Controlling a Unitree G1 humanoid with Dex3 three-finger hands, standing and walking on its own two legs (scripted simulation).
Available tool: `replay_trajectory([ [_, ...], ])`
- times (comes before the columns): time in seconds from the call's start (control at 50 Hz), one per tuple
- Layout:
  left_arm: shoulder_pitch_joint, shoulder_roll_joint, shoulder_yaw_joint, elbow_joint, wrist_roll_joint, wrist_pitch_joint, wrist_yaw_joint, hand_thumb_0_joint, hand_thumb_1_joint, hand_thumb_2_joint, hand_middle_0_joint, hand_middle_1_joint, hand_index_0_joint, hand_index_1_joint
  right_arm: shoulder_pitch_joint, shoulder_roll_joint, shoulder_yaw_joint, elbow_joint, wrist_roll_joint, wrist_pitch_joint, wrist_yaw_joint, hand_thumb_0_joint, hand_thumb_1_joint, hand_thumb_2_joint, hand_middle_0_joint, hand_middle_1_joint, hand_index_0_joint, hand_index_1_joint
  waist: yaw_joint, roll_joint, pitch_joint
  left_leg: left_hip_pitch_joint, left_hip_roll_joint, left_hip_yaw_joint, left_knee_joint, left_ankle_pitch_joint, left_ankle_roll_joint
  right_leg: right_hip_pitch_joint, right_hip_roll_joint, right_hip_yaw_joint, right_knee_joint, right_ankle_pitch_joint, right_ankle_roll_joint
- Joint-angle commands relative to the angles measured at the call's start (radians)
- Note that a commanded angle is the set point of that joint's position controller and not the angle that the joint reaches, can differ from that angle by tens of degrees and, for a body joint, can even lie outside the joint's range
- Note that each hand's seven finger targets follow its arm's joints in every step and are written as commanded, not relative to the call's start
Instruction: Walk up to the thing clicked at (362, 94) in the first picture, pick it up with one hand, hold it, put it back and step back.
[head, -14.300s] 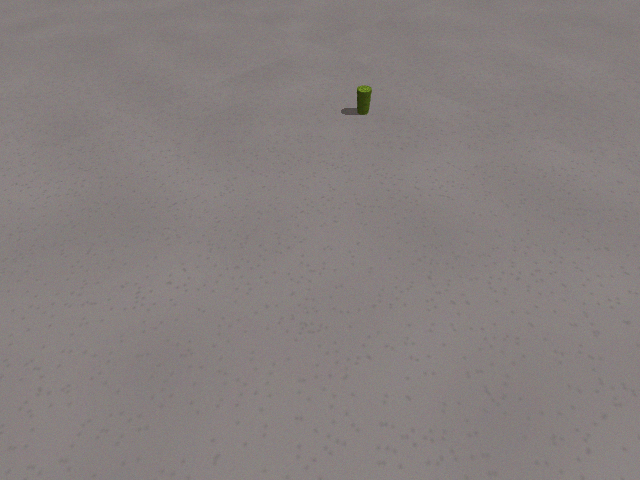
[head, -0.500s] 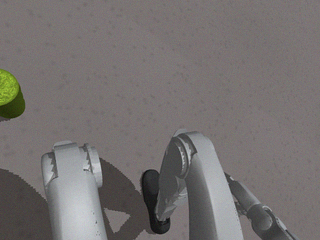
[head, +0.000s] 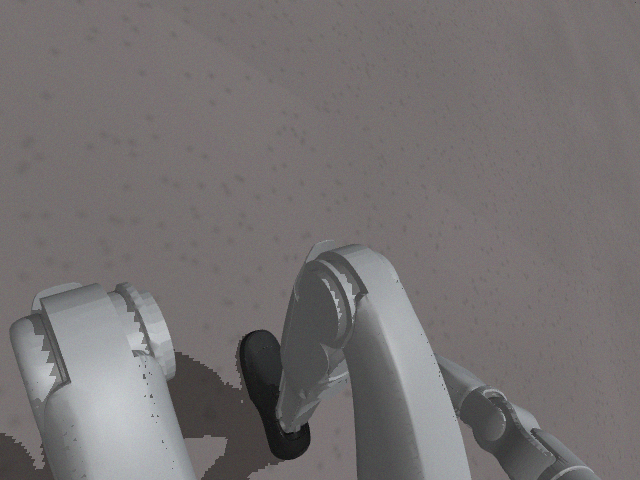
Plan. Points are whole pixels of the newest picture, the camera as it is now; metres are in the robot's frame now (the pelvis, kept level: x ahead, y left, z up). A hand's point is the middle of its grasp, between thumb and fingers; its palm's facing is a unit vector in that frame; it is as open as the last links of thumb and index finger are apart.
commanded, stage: close in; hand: left
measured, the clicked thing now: out of the picture +0.45 +0.34 -0.20
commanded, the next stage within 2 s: close in 0.18 s
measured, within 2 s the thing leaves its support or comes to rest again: leaves its support in 1.28 s
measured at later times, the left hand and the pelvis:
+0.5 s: hand out of the picture +0.42 +0.34 -0.18, palm faces +0.54 -0.84 +0.00, open 14.2 cm; pelvis +0.00 +0.00 +0.00, yaw -2 degrees
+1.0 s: hand out of the picture +0.44 +0.34 -0.18, palm faces +0.54 -0.84 -0.01, open 11.2 cm; pelvis +0.00 +0.00 +0.00, yaw -2 degrees
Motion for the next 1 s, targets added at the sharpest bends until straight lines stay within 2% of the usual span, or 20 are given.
replay_trajectory([
  [0.0,-0.159,0.211,-0.050,-0.131,-0.012,-0.088,0.048,0.000,-0.611,0.126,-0.052,-0.159,-0.101,-0.119,0.016,-0.379,-0.120,-0.023,-0.009,0.033,-0.009,0.000,-0.903,-0.896,0.200,0.300,0.200,0.300,-0.109,0.653,-0.506,0.402,0.079,0.059,-0.408,0.089,-0.055,0.184,0.016,-0.119,-0.131,0.088,-0.068],
  [0.1,-0.175,0.119,-0.109,-0.110,-0.047,-0.094,0.076,0.000,-0.597,0.192,-0.127,-0.227,-0.176,-0.189,0.013,-0.376,-0.113,-0.028,-0.008,0.037,0.000,0.000,-0.904,-0.896,0.201,0.300,0.200,0.300,-0.140,0.565,-0.491,0.368,0.075,0.041,-0.389,0.062,-0.042,0.199,0.020,-0.126,-0.147,0.095,-0.056],
  [0.18,-0.203,0.146,-0.127,-0.102,-0.031,-0.111,0.104,0.000,-0.552,0.208,-0.112,-0.216,-0.155,-0.184,0.013,-0.377,-0.102,-0.028,-0.010,0.044,0.005,0.000,-0.905,-0.897,0.201,0.300,0.200,0.300,-0.145,0.557,-0.481,0.361,0.075,0.026,-0.387,0.066,-0.041,0.200,0.024,-0.128,-0.143,0.101,-0.056],
  [0.2,-0.189,0.161,-0.121,-0.102,-0.024,-0.116,0.110,0.000,-0.551,0.210,-0.115,-0.211,-0.153,-0.184,0.006,-0.376,-0.100,-0.030,-0.009,0.048,0.006,0.000,-0.906,-0.898,0.201,0.300,0.200,0.300,-0.131,0.567,-0.475,0.368,0.079,0.023,-0.394,0.066,-0.043,0.192,0.025,-0.127,-0.136,0.096,-0.060],
  [0.26,-0.185,0.200,-0.091,-0.095,-0.016,-0.132,0.137,0.000,-0.518,0.222,-0.118,-0.205,-0.148,-0.185,0.002,-0.376,-0.090,-0.042,-0.014,0.060,0.010,0.000,-0.903,-0.900,0.201,0.300,0.200,0.300,-0.119,0.583,-0.469,0.355,0.080,0.025,-0.394,0.056,-0.044,0.208,0.029,-0.125,-0.138,0.085,-0.060],
  [0.28,-0.183,0.202,-0.083,-0.099,-0.013,-0.137,0.149,0.000,-0.443,0.256,-0.156,-0.198,-0.165,-0.197,-0.003,-0.378,-0.089,-0.043,-0.017,0.063,0.009,0.000,-0.893,-0.901,0.201,0.300,0.200,0.300,-0.117,0.603,-0.465,0.369,0.083,0.021,-0.401,0.063,-0.050,0.204,0.027,-0.126,-0.130,0.089,-0.062],
  [0.32,-0.193,0.223,-0.068,-0.101,-0.013,-0.145,0.165,0.000,-0.283,0.384,-0.316,-0.353,-0.325,-0.348,-0.008,-0.378,-0.081,-0.051,-0.019,0.071,0.011,0.000,-0.877,-0.896,0.200,0.300,0.200,0.300,-0.121,0.615,-0.457,0.362,0.084,0.023,-0.402,0.054,-0.048,0.211,0.030,-0.126,-0.136,0.082,-0.062],
  [0.34,-0.177,0.233,-0.053,-0.101,-0.014,-0.147,0.171,0.000,-0.203,0.416,-0.362,-0.385,-0.373,-0.379,-0.007,-0.378,-0.082,-0.051,-0.020,0.073,0.010,0.000,-0.874,-0.896,0.200,0.300,0.200,0.300,-0.114,0.614,-0.471,0.372,0.084,0.029,-0.394,0.060,-0.047,0.221,0.033,-0.123,-0.141,0.089,-0.061],
  [0.38,-0.200,0.240,-0.055,-0.114,-0.011,-0.153,0.182,0.000,-0.055,0.482,-0.396,-0.426,-0.404,-0.422,-0.005,-0.373,-0.074,-0.051,-0.025,0.075,0.009,0.000,-0.868,-0.895,0.200,0.300,0.200,0.300,-0.125,0.621,-0.492,0.380,0.085,0.039,-0.380,0.090,-0.045,0.247,0.036,-0.119,-0.147,0.115,-0.059],
  [0.42,-0.211,0.236,-0.073,-0.117,-0.001,-0.152,0.185,0.000,0.059,0.529,-0.451,-0.468,-0.457,-0.464,-0.007,-0.372,-0.074,-0.047,-0.026,0.078,0.008,0.000,-0.869,-0.894,0.200,0.299,0.200,0.299,-0.135,0.632,-0.490,0.374,0.086,0.044,-0.378,0.093,-0.043,0.243,0.038,-0.119,-0.150,0.118,-0.062],
  [0.44,-0.216,0.207,-0.091,-0.113,0.004,-0.149,0.182,0.000,0.113,0.553,-0.476,-0.490,-0.482,-0.485,-0.002,-0.372,-0.075,-0.043,-0.028,0.079,0.008,0.000,-0.869,-0.894,0.200,0.299,0.200,0.299,-0.152,0.632,-0.487,0.388,0.089,0.032,-0.383,0.110,-0.047,0.242,0.036,-0.126,-0.142,0.137,-0.060],
  [0.5,-0.231,0.183,-0.123,-0.113,0.008,-0.140,0.175,0.000,0.251,0.603,-0.514,-0.523,-0.518,-0.518,0.005,-0.371,-0.075,-0.035,-0.029,0.081,0.006,0.000,-0.864,-0.892,0.200,0.299,0.200,0.299,-0.170,0.620,-0.510,0.405,0.090,0.028,-0.371,0.150,-0.046,0.249,0.038,-0.129,-0.140,0.173,-0.059],
  [0.52,-0.227,0.193,-0.125,-0.110,0.007,-0.137,0.173,0.000,0.314,0.625,-0.536,-0.534,-0.536,-0.531,0.003,-0.372,-0.074,-0.033,-0.026,0.082,0.006,0.000,-0.859,-0.891,0.200,0.299,0.200,0.299,-0.163,0.618,-0.503,0.391,0.088,0.031,-0.370,0.140,-0.044,0.244,0.039,-0.127,-0.143,0.166,-0.060],
  [0.58,-0.244,0.175,-0.127,-0.098,-0.009,-0.127,0.174,0.000,0.384,0.683,-0.600,-0.591,-0.596,-0.592,0.009,-0.378,-0.075,-0.033,-0.023,0.083,0.009,0.000,-0.860,-0.892,0.200,0.299,0.199,0.299,-0.170,0.590,-0.497,0.378,0.088,0.022,-0.373,0.112,-0.041,0.243,0.038,-0.133,-0.148,0.148,-0.058],
  [0.64,-0.243,0.194,-0.099,-0.081,-0.027,-0.121,0.186,0.000,0.425,0.735,-0.659,-0.654,-0.655,-0.655,0.006,-0.378,-0.071,-0.041,-0.017,0.086,0.010,0.000,-0.859,-0.892,0.200,0.299,0.199,0.299,-0.156,0.557,-0.500,0.358,0.085,0.025,-0.366,0.087,-0.035,0.250,0.041,-0.130,-0.161,0.131,-0.056],
  [0.7,-0.247,0.214,-0.093,-0.089,-0.017,-0.124,0.197,0.000,0.384,0.840,-0.806,-0.805,-0.801,-0.810,0.000,-0.370,-0.067,-0.042,-0.018,0.091,0.007,0.000,-0.864,-0.894,0.200,0.299,0.199,0.299,-0.147,0.568,-0.501,0.359,0.086,0.032,-0.367,0.098,-0.036,0.255,0.042,-0.126,-0.164,0.133,-0.059],
  [0.8,-0.268,0.219,-0.117,-0.109,0.013,-0.126,0.199,0.000,0.405,0.984,-0.929,-0.964,-0.926,-0.971,-0.006,-0.360,-0.067,-0.040,-0.024,0.094,0.005,0.000,-0.873,-0.896,0.200,0.299,0.199,0.299,-0.161,0.615,-0.487,0.364,0.091,0.037,-0.375,0.099,-0.039,0.245,0.043,-0.124,-0.159,0.133,-0.062],
  [0.86,-0.263,0.209,-0.118,-0.116,0.013,-0.120,0.197,0.000,0.413,1.040,-0.988,-1.029,-0.985,-1.039,0.008,-0.359,-0.068,-0.036,-0.028,0.096,0.006,0.000,-0.872,-0.896,0.200,0.299,0.199,0.299,-0.163,0.614,-0.528,0.392,0.092,0.042,-0.359,0.143,-0.040,0.270,0.045,-0.121,-0.158,0.170,-0.061],
  [0.9,-0.281,0.196,-0.126,-0.115,0.010,-0.118,0.193,0.000,0.404,1.072,-1.038,-1.079,-1.037,-1.088,0.005,-0.363,-0.070,-0.034,-0.027,0.097,0.005,0.000,-0.876,-0.896,0.200,0.299,0.199,0.299,-0.174,0.612,-0.516,0.394,0.093,0.033,-0.366,0.144,-0.041,0.256,0.042,-0.127,-0.155,0.171,-0.061],
  [0.98,-0.286,0.209,-0.123,-0.116,0.006,-0.111,0.192,0.000,0.369,1.176,-1.070,-1.192,-1.065,-1.212,0.000,-0.367,-0.071,-0.038,-0.021,0.098,0.005,0.000,-0.885,-0.903,0.200,0.300,0.200,0.300,-0.166,0.610,-0.504,0.389,0.095,0.028,-0.378,0.109,-0.040,0.239,0.041,-0.127,-0.159,0.140,-0.064],
])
